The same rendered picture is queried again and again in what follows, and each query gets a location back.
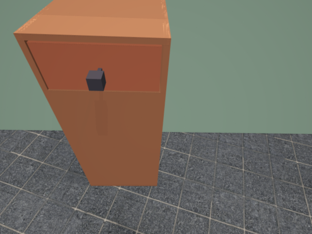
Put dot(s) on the cabinet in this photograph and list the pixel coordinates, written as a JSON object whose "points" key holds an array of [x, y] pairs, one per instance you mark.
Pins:
{"points": [[115, 135]]}

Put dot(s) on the handle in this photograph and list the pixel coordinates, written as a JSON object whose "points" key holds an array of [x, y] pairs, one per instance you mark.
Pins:
{"points": [[96, 80]]}

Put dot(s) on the drawer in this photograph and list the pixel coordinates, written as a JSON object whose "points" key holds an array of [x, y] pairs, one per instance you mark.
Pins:
{"points": [[127, 67]]}

